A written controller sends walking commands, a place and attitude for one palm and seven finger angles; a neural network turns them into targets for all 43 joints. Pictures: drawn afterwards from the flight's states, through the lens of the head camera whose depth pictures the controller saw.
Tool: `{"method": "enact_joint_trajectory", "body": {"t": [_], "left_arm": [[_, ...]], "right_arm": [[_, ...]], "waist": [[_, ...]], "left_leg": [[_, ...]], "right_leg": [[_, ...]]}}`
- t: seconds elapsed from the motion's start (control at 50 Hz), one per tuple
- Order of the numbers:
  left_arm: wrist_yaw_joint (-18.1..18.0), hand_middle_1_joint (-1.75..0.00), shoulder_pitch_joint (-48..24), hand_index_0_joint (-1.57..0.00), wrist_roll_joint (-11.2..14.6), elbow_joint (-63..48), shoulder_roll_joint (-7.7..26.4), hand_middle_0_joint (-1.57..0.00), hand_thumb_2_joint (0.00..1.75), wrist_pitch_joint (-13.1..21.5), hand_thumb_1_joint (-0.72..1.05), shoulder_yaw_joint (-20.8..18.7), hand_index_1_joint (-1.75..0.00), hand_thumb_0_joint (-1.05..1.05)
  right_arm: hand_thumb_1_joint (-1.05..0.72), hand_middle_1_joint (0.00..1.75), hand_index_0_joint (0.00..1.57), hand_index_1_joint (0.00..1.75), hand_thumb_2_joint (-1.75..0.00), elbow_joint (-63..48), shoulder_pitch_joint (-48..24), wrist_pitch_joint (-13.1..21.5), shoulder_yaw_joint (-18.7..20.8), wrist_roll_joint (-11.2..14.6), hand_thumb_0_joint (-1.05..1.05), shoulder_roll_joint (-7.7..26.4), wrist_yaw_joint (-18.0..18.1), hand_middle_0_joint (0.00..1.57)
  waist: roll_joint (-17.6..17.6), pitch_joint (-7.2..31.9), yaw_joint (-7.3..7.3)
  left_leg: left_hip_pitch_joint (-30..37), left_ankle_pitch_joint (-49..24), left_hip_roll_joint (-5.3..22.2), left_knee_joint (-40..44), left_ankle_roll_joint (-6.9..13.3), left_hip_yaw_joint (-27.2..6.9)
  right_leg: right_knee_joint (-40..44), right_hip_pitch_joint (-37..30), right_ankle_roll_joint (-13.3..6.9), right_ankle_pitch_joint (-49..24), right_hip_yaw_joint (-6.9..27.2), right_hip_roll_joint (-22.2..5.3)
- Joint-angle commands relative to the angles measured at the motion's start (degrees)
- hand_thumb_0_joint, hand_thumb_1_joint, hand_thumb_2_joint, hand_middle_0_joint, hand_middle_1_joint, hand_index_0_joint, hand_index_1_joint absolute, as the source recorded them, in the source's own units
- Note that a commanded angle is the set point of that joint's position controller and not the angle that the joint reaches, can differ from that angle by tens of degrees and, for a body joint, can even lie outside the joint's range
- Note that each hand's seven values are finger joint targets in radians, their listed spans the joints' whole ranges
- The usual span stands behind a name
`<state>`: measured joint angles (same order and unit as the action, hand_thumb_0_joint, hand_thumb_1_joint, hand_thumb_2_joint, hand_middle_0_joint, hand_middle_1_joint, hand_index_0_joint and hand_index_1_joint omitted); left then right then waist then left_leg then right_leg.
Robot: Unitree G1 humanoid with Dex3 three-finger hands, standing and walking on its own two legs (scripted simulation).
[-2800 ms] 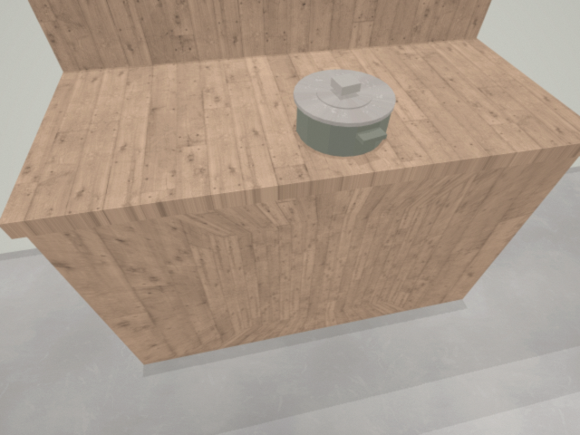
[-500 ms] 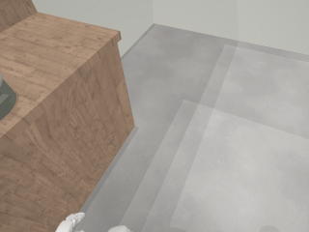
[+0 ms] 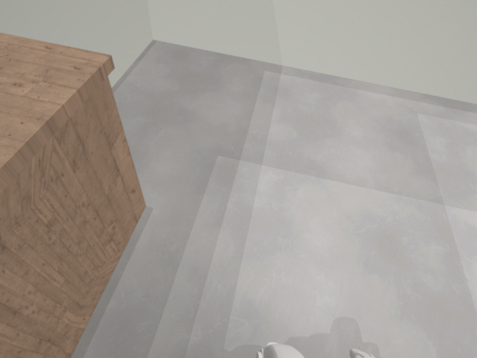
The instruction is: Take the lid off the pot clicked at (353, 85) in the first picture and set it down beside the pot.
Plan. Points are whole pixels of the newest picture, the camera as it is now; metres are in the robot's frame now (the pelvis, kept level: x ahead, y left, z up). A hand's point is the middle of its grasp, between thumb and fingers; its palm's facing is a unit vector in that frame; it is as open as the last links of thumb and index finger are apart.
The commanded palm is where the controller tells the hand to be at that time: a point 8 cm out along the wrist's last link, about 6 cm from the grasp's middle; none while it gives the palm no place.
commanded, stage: walk to a spot facing it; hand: left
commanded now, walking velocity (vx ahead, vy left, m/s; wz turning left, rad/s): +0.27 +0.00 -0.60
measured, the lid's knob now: out of the picture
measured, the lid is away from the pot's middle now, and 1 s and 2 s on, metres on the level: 0.00 0.00 0.00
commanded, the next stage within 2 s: turn to face it in 0.90 s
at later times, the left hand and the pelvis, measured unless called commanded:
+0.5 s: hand (192, 334) +0.18 +0.09 -0.15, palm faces -0.26 -0.94 -0.21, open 7.3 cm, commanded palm none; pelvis +0.08 -0.08 +0.00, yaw -16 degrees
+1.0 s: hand (241, 228) +0.42 +0.02 -0.16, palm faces -0.44 -0.88 -0.17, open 7.4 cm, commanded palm none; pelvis +0.27 -0.11 +0.00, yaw -31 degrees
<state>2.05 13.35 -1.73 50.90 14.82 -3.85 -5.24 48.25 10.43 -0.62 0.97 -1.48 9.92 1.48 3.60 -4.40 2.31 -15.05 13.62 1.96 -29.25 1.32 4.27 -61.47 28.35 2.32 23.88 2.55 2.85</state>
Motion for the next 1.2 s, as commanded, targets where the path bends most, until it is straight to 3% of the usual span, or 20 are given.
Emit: {"method": "enact_joint_trajectory", "body": {"t": [0.0,0.18,0.24,0.26,0.28,0.38,0.54,0.62,0.64,0.66,0.68,0.74,0.78,0.94,1.0,1.06,1.08,1.1,1.12,1.18], "left_arm": [[1.0,-0.3,-2.54,-0.2,0.16,-4.98,2.99,-0.2,0.9,1.0,0.9,-0.67,-0.3,0.0],[2.11,-0.3,-8.35,-0.2,0.24,-6.11,1.34,-0.2,0.9,2.8,0.9,0.19,-0.3,0.0],[1.1,-0.3,3.45,-0.2,0.39,-1.72,4.22,-0.2,0.9,4.17,0.9,-0.82,-0.3,0.0],[-0.14,-0.3,10.79,-0.2,-0.01,0.29,12.74,-0.2,0.9,5.13,0.9,-2.63,-0.3,0.0],[-1.15,-0.3,15.69,-0.2,1.24,1.58,15.19,-0.2,0.9,4.73,0.9,-3.1,-0.3,0.0],[-2.05,-0.3,3.19,-0.2,0.59,-0.21,7.15,-0.2,0.9,6.37,0.9,-0.91,-0.3,0.0],[-2.12,-0.3,7.18,-0.2,0.56,3.7,6.77,-0.2,0.9,7.69,0.9,-0.27,-0.3,0.0],[-2.07,-0.3,5.29,-0.2,0.71,4.41,5.98,-0.2,0.9,7.52,0.9,-0.63,-0.3,0.0],[-1.75,-0.3,5.98,-0.2,0.94,4.15,3.81,-0.2,0.9,7.46,0.9,-0.47,-0.3,0.0],[-1.29,-0.3,9.1,-0.2,1.61,3.32,-0.1,-0.2,0.9,7.08,0.9,-0.1,-0.3,0.0],[-1.27,-0.3,5.99,-0.2,1.14,1.4,0.46,-0.2,0.9,7.43,0.9,0.53,-0.3,0.0],[-0.63,-0.3,3.0,-0.2,-0.04,2.63,-0.43,-0.2,0.9,6.45,0.9,0.12,-0.3,0.0],[-0.04,-0.3,6.06,-0.2,-0.16,4.26,-1.65,-0.2,0.9,5.17,0.9,0.22,-0.3,0.0],[1.07,-0.3,-3.33,-0.2,-0.02,-0.54,-3.17,-0.2,0.9,3.5,0.9,0.24,-0.3,0.0],[0.68,-0.3,-5.68,-0.2,-0.11,-1.09,-3.16,-0.2,0.9,4.24,0.9,0.6,-0.3,0.0],[-0.61,-0.3,2.12,-0.2,-0.35,2.8,-1.19,-0.2,0.9,5.74,0.9,0.9,-0.3,0.0],[-1.35,-0.3,7.68,-0.2,-0.55,4.87,3.02,-0.2,0.9,6.74,0.9,0.12,-0.3,0.0],[-2.12,-0.3,13.32,-0.2,-0.22,6.58,9.63,-0.2,0.9,7.36,0.9,-1.14,-0.3,0.0],[-2.46,-0.3,14.05,-0.2,0.67,6.39,10.5,-0.2,0.9,6.84,0.9,-0.71,-0.3,0.0],[-3.95,-0.3,2.34,-0.2,0.5,4.31,4.66,-0.2,0.9,6.43,0.9,0.01,-0.3,0.0]], "right_arm": [[-0.9,0.3,0.2,0.3,-0.9,-2.53,4.34,2.01,3.24,0.07,0.0,11.2,0.51,0.2],[-0.9,0.3,0.2,0.3,-0.9,1.79,10.53,3.04,4.81,-0.56,0.0,14.35,-0.68,0.2],[-0.9,0.3,0.2,0.3,-0.9,1.95,8.5,2.97,4.34,-0.25,0.0,12.66,-1.14,0.2],[-0.9,0.3,0.2,0.3,-0.9,-0.44,6.79,2.78,2.95,0.69,0.0,7.78,-1.82,0.2],[-0.9,0.3,0.2,0.3,-0.9,-3.35,-2.16,2.74,2.97,-0.14,0.0,9.13,-2.0,0.2],[-0.9,0.3,0.2,0.3,-0.9,1.25,2.8,2.59,3.9,-0.34,0.0,8.2,-2.65,0.2],[-0.9,0.3,0.2,0.3,-0.9,-0.59,-3.08,4.04,3.31,0.27,0.0,5.77,-3.28,0.2],[-0.9,0.3,0.2,0.3,-0.9,2.97,6.78,5.31,3.88,0.2,0.0,7.17,-2.13,0.2],[-0.9,0.3,0.2,0.3,-0.9,5.65,15.19,5.6,4.92,-0.22,0.0,10.75,-1.15,0.2],[-0.9,0.3,0.2,0.3,-0.9,7.23,22.47,5.82,6.43,-1.29,0.0,17.95,-0.49,0.2],[-0.9,0.3,0.2,0.3,-0.9,6.95,23.8,4.66,5.88,-0.67,0.0,18.21,-0.27,0.2],[-0.9,0.3,0.2,0.3,-0.9,5.19,10.57,5.21,3.18,-0.43,0.0,7.46,-0.49,0.2],[-0.9,0.3,0.2,0.3,-0.9,5.43,7.78,5.87,2.84,0.0,0.0,5.74,-0.13,0.2],[-0.9,0.3,0.2,0.3,-0.9,6.69,9.66,5.45,4.4,0.02,0.0,8.6,-0.71,0.2],[-0.9,0.3,0.2,0.3,-0.9,7.62,11.33,4.78,4.2,-0.11,0.0,8.53,-0.97,0.2],[-0.9,0.3,0.2,0.3,-0.9,9.36,11.82,4.02,3.26,-0.04,0.0,6.97,-1.03,0.2],[-0.9,0.3,0.2,0.3,-0.9,9.71,12.41,4.09,2.68,0.43,0.0,4.75,-1.35,0.2],[-0.9,0.3,0.2,0.3,-0.9,8.54,12.99,3.87,1.79,1.05,0.0,0.82,-1.29,0.2],[-0.9,0.3,0.2,0.3,-0.9,7.89,10.85,2.89,2.2,1.0,0.0,3.51,-0.7,0.2],[-0.9,0.3,0.2,0.3,-0.9,9.66,10.29,1.83,2.76,0.95,0.0,4.01,-0.45,0.2]], "waist": [[-12.71,3.84,-3.08],[-13.83,3.04,-5.47],[-4.59,7.39,0.89],[16.86,8.72,4.53],[14.11,4.3,7.8],[5.28,0.7,-1.38],[4.13,-1.04,-0.4],[0.8,1.59,-5.79],[-5.06,5.66,-8.89],[-22.25,12.26,-10.2],[-17.77,9.18,-10.06],[-14.55,-1.21,-4.48],[-11.89,1.17,-1.48],[-8.51,-0.37,-2.83],[-8.53,-0.14,-4.0],[-4.14,4.84,-1.02],[2.81,8.81,1.64],[15.07,13.68,2.89],[8.4,12.66,3.72],[7.62,9.62,-0.64]], "left_leg": [[6.91,7.58,14.96,16.31,5.69,-9.0],[6.2,15.37,19.44,16.1,4.54,-3.89],[-6.23,13.13,14.5,-3.26,-0.45,4.7],[-26.22,21.51,6.91,-23.77,-4.3,11.55],[-34.68,22.21,5.37,-33.02,-4.33,2.49],[-23.46,4.89,7.19,-29.24,-5.13,-0.55],[-17.62,-1.68,3.55,-13.86,-4.72,1.18],[4.52,-2.82,0.21,-1.55,-3.19,2.71],[16.66,2.07,4.51,0.83,-1.22,-3.27],[25.85,11.41,22.45,9.41,4.65,-27.87],[22.24,17.71,26.92,15.7,9.05,-36.8],[2.3,21.72,21.78,20.25,6.42,-23.98],[1.0,11.29,18.71,19.0,4.9,-13.33],[3.11,4.92,18.6,20.23,5.17,2.73],[3.13,-1.6,18.31,16.48,5.16,4.29],[-0.16,-7.78,12.95,2.7,2.3,6.08],[-8.45,-2.33,9.05,-9.08,-0.21,7.84],[-18.17,20.83,2.46,-23.55,-2.83,8.75],[-17.19,26.0,3.27,-30.28,-2.39,1.12],[-18.2,16.16,5.94,-37.67,-3.31,-2.82]], "right_leg": [[0.02,5.63,1.1,-1.88,-2.7,-5.18],[22.12,-3.6,-1.44,1.66,-7.92,-5.9],[37.74,-28.48,-3.76,-3.83,-8.82,-3.73],[48.18,-42.24,-10.56,11.31,16.33,-20.15],[52.7,-37.41,-15.23,11.13,29.91,-27.89],[49.85,-21.18,-12.94,-1.59,12.02,-17.44],[48.19,-21.97,-12.5,-12.98,11.24,-15.76],[35.68,-15.42,-9.78,-20.04,7.77,-11.48],[22.57,-9.14,-8.02,-21.18,5.57,-7.94],[1.94,1.78,-4.62,0.1,-2.56,0.2],[-7.86,7.39,-4.99,7.13,0.32,-0.52],[-15.43,9.49,-4.67,-4.05,0.68,-7.71],[-12.13,6.76,-3.56,-8.22,0.18,-9.03],[12.71,4.88,-1.07,-11.94,-5.79,-10.84],[20.66,-0.97,-1.11,-13.29,-7.53,-8.98],[31.78,-20.09,-1.7,-16.34,-10.82,-5.17],[33.8,-32.37,-3.71,-22.07,-3.62,-11.56],[38.87,-39.71,-9.37,-31.84,13.23,-27.87],[41.82,-33.37,-12.77,-32.14,13.07,-30.58],[42.42,-26.1,-11.84,-34.53,4.1,-27.25]]}}
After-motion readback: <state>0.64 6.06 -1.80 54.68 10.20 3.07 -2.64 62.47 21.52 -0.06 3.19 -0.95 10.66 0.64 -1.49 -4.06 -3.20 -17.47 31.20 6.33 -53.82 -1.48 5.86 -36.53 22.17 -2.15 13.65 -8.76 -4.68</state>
